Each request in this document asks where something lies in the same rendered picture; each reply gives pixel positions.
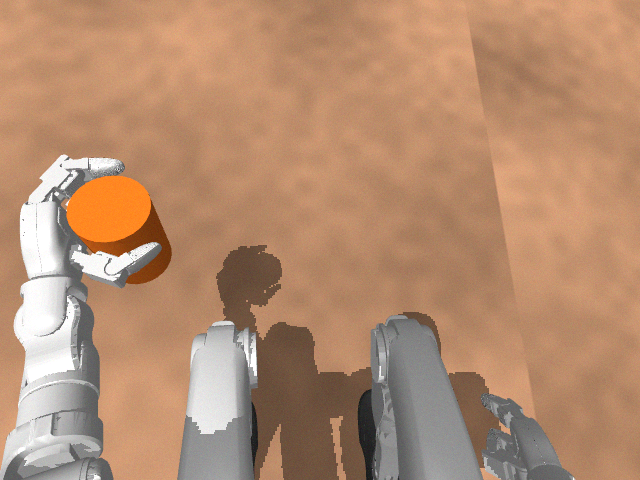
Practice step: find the left robot arm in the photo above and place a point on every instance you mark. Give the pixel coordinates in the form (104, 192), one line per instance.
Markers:
(58, 434)

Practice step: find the left robot hand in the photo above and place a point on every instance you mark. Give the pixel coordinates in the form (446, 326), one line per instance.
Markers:
(49, 246)

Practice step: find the right robot foot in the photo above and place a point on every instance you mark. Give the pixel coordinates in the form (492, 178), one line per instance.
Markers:
(367, 433)

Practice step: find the can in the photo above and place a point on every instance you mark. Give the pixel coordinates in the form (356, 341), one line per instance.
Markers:
(115, 214)

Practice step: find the right robot hand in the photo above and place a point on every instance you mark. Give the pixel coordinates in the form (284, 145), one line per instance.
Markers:
(511, 457)

